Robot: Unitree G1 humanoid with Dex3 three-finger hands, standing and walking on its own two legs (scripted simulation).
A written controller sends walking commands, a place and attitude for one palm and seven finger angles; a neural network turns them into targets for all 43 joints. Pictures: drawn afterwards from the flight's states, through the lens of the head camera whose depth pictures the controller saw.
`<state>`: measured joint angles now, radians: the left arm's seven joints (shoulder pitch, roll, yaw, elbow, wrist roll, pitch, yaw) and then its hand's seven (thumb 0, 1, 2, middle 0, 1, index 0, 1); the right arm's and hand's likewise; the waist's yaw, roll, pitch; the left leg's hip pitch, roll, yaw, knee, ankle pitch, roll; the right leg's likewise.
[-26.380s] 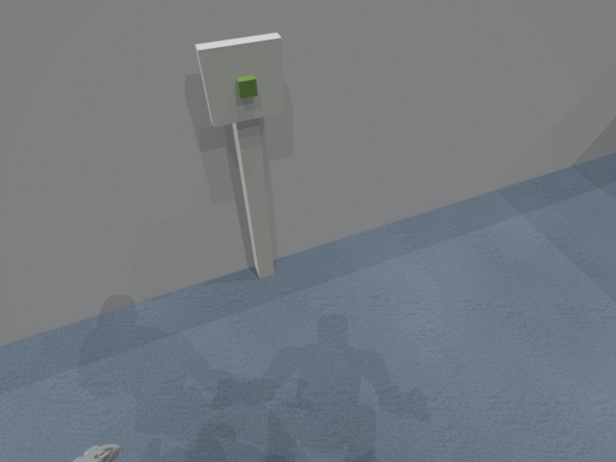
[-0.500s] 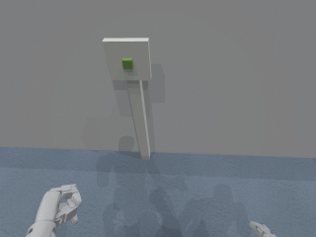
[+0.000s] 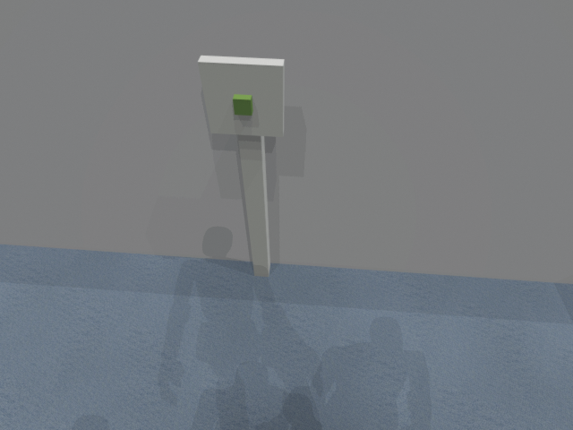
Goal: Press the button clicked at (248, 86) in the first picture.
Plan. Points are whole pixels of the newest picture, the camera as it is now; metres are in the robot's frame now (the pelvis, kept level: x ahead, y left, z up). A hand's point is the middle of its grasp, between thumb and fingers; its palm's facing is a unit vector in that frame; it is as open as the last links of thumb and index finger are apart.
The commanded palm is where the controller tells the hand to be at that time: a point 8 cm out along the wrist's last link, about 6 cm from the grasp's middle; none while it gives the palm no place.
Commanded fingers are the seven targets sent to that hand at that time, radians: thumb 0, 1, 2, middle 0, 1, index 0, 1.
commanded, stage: let the arm hang, fingers relaxed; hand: left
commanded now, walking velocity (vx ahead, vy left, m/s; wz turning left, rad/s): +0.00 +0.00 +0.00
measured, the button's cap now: (243, 104) +0.75 +0.16 +0.04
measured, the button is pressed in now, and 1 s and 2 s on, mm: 0 0 0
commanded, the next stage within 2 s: stand and wait in 0.46 s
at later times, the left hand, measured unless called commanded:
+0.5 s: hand out of the picture +0.04 +0.16 -0.17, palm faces +0.00 -0.98 -0.21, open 7.3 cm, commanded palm none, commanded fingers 0.00 0.90 0.90 -0.20 -0.30 -0.20 -0.30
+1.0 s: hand out of the picture +0.02 +0.15 -0.17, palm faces +0.01 -0.97 -0.23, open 7.4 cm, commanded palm none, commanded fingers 0.00 0.90 0.90 -0.20 -0.30 -0.20 -0.30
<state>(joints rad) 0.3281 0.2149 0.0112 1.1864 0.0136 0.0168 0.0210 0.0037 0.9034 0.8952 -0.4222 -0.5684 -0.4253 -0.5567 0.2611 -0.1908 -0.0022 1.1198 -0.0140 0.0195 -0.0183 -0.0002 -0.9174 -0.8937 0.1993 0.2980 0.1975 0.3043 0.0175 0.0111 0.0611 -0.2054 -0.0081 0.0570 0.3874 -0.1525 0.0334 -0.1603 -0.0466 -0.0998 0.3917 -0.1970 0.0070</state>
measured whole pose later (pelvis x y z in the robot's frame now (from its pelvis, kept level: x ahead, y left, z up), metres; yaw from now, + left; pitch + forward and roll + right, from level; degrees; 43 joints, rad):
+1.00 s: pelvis +0.02 -0.04 +0.00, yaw -1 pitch -2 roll +0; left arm 0.23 0.18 0.02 1.17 0.01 -0.01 0.03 0.00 0.90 0.90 -0.20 -0.30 -0.20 -0.30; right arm 0.22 -0.18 -0.01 1.15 -0.02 0.01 -0.03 0.00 -0.91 -0.89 0.20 0.30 0.20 0.30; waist 0.00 0.01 0.06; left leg -0.16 0.05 0.06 0.37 -0.17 -0.02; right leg -0.12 0.01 -0.10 0.37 -0.21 -0.04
